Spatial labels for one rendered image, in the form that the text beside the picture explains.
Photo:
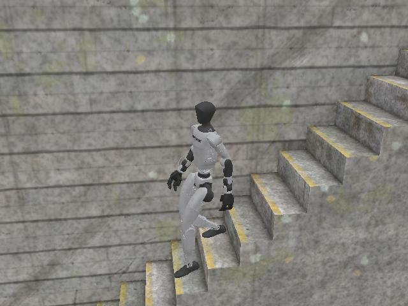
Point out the robot right shin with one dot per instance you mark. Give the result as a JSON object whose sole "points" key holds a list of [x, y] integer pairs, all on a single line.
{"points": [[202, 222]]}

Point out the right robot forearm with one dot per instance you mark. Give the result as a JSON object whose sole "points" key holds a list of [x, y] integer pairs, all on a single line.
{"points": [[186, 162]]}

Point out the left robot forearm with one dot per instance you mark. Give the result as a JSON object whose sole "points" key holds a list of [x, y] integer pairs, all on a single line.
{"points": [[227, 176]]}

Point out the left robot upper arm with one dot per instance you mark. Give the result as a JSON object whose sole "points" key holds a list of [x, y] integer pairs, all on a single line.
{"points": [[216, 142]]}

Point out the robot left thigh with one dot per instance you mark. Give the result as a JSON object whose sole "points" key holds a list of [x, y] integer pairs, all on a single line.
{"points": [[194, 207]]}

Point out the right robot upper arm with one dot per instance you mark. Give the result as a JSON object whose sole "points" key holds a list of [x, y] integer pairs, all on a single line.
{"points": [[192, 129]]}

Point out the right robot hand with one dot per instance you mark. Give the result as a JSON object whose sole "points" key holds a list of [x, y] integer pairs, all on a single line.
{"points": [[177, 177]]}

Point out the left robot hand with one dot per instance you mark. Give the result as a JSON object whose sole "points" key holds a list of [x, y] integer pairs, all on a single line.
{"points": [[227, 199]]}

